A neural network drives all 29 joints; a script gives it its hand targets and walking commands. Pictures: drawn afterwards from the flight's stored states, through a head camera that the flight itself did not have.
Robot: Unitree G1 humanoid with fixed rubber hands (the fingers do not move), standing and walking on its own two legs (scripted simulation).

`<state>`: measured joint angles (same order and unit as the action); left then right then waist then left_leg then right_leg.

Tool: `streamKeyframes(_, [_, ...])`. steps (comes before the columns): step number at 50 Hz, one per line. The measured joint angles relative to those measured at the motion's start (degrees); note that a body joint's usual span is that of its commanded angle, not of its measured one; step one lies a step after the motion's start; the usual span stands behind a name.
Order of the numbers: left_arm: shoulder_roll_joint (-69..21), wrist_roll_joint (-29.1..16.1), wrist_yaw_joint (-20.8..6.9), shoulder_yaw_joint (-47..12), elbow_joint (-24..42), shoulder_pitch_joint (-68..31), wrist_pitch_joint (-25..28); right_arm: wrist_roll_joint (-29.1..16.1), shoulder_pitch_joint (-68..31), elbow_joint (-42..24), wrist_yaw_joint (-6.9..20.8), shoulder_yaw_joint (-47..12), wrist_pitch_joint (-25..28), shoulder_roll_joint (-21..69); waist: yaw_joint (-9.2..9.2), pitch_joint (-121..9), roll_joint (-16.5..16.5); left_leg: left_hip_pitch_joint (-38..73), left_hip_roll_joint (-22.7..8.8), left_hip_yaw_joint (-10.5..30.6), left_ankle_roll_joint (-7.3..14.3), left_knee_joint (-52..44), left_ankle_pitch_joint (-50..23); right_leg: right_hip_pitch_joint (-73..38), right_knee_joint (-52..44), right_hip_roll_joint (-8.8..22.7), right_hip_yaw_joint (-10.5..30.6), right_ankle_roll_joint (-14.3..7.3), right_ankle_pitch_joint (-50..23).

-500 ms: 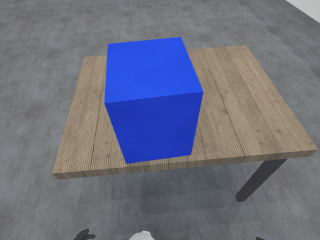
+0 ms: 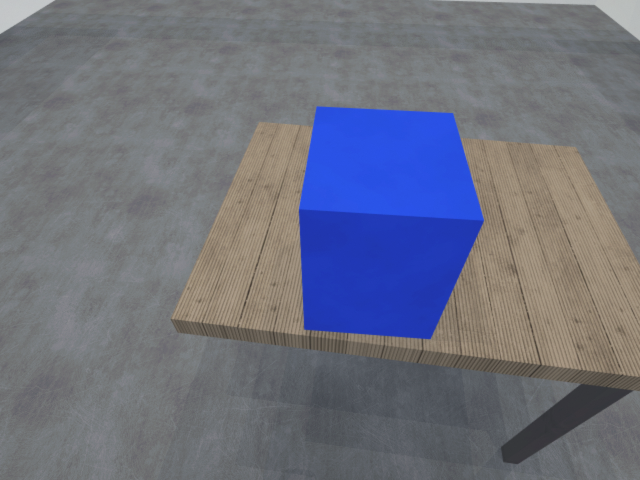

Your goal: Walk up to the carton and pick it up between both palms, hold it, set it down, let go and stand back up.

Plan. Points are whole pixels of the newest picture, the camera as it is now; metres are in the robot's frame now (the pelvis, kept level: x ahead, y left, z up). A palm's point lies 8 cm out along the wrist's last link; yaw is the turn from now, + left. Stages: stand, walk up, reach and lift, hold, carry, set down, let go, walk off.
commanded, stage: walk up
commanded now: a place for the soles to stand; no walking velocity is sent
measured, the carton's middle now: (375, 226) +0.50 -0.05 +0.03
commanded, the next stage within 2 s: reach and lift in 1.64 s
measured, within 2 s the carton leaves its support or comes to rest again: neither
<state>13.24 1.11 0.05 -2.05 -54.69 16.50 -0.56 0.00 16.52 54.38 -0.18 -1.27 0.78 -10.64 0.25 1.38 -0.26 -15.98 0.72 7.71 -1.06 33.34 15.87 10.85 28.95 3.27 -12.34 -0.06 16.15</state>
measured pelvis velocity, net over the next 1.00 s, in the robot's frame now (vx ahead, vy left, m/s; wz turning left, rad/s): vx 0.01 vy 0.00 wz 0.13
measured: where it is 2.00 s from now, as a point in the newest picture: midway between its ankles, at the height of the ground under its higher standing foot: outside the picture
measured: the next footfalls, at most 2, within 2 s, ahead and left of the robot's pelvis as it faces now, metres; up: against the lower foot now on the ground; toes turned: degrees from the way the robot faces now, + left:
none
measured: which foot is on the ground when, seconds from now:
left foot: down 0.00-1.00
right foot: down 0.00-1.00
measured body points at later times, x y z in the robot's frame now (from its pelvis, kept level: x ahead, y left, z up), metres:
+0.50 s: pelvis +0.01 +0.00 -0.01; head +0.02 +0.02 +0.44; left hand +0.04 +0.26 -0.16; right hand +0.07 -0.25 -0.14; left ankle +0.02 +0.13 -0.73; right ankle -0.01 -0.11 -0.73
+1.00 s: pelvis +0.01 +0.00 -0.01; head +0.03 +0.02 +0.44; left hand +0.03 +0.26 -0.16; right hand +0.09 -0.25 -0.14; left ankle +0.02 +0.13 -0.73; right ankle -0.01 -0.12 -0.73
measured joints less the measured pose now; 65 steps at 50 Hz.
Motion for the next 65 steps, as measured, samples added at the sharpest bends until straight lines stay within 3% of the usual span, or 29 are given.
streamKeyframes(20, [1.96, 0.21, 0.16, 0.32, -1.14, -3.14, -1.93, 0.05, 0.61, -0.72, -1.57, -0.20, -0.21, -2.82, -0.02, 0.60, -0.35, -3.28, 2.04, 4.21, 0.20, 5.49, 2.50, 0.45, 3.74, 1.41, -3.96, 0.57, 3.36])
streamKeyframes(43, [2.47, 0.27, -0.32, 0.74, -0.33, -2.99, -3.06, 0.11, 0.89, -3.56, -1.69, 0.00, -0.48, -2.93, 0.28, 1.15, 0.15, -4.02, 3.08, 5.02, 0.21, 7.85, 3.85, 0.84, 6.94, 2.39, -4.56, 0.72, 5.81])
streamKeyframes(48, [2.59, 0.18, -0.12, 0.87, 0.26, -3.04, -2.34, -0.04, 0.86, -2.69, -1.74, 0.10, -0.93, -2.75, 0.15, 0.71, 0.02, -4.55, 2.84, 6.12, -0.26, 7.38, 3.38, 0.85, 5.67, 1.19, -4.29, 0.22, 5.47])
streamKeyframes(55, [1.86, 0.01, -0.18, 0.32, -1.41, -2.57, -2.22, 0.43, 1.00, -1.08, -1.45, 0.47, -1.08, -2.83, -0.06, 0.42, 0.52, -3.34, 2.30, 1.64, 1.56, 6.71, 3.08, -1.26, 5.84, 2.92, -5.67, 1.18, 6.39])
streamKeyframes(59, [2.18, 0.00, -0.56, -0.01, -2.30, -1.75, -2.33, -0.14, 0.93, -0.24, -1.45, -0.20, -0.30, -1.56, -0.12, -0.37, 1.76, -2.35, 2.84, 1.76, 1.13, 3.69, 1.96, -1.58, 3.70, 2.19, -3.36, 0.78, 5.65])
streamKeyframes(65, [1.31, -0.05, -0.10, -0.13, -3.97, -0.98, -1.23, 0.08, 0.04, 1.13, -1.89, -0.53, 0.03, -1.25, -0.25, -0.19, 0.79, -1.47, 2.82, 2.96, 0.80, 1.48, 0.66, -3.23, 0.57, 1.57, -4.16, 0.87, 4.30])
